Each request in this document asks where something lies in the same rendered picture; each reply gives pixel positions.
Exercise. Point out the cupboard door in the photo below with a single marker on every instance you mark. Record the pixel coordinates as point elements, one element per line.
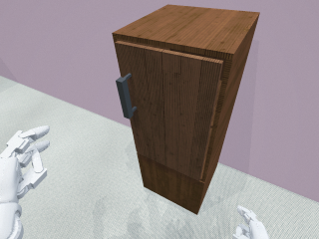
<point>175,95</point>

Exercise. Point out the handle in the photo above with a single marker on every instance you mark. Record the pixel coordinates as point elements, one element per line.
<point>124,94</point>

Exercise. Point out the robot left forearm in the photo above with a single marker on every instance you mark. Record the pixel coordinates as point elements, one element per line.
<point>10,224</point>

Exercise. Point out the robot left hand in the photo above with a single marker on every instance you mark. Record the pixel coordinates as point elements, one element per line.
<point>17,155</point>

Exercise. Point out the robot right hand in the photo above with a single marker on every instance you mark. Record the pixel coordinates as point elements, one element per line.
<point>256,228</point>

